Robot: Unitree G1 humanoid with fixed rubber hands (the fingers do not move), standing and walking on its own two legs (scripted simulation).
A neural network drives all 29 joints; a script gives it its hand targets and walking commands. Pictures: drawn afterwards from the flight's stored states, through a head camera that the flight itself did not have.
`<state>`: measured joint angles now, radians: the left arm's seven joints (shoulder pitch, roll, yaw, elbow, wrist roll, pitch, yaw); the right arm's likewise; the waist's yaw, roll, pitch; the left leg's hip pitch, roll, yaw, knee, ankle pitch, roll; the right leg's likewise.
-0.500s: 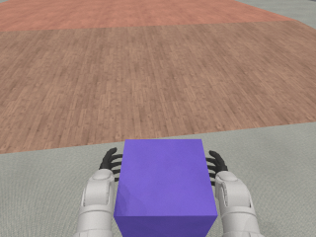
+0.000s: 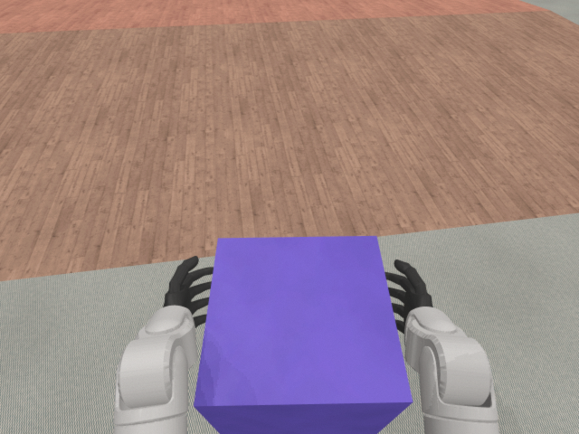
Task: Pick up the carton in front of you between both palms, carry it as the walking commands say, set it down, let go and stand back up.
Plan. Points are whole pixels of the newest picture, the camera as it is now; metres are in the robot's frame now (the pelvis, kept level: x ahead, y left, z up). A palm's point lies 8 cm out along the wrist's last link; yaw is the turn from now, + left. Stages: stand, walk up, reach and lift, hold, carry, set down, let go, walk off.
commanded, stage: carry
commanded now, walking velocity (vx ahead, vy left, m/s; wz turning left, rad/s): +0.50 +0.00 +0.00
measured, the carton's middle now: (298, 346) +0.27 +0.01 +0.01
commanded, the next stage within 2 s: none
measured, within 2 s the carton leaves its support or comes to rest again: neither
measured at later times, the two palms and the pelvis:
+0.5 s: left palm (183, 199) +0.53 +0.21 +0.07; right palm (348, 200) +0.52 -0.09 +0.07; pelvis +0.27 +0.06 -0.02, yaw +0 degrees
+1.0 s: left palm (216, 122) +0.84 +0.20 +0.06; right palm (334, 121) +0.86 -0.10 +0.06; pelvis +0.61 +0.03 -0.02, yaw +4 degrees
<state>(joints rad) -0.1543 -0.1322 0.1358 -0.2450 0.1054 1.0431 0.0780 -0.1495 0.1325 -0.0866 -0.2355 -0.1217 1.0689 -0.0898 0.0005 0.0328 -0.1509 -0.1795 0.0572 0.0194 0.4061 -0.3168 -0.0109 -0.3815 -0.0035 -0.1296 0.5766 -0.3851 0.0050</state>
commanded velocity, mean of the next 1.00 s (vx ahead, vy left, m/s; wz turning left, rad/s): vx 0.50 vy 0.00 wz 0.00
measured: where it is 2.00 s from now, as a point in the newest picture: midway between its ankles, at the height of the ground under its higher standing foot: (274, 242)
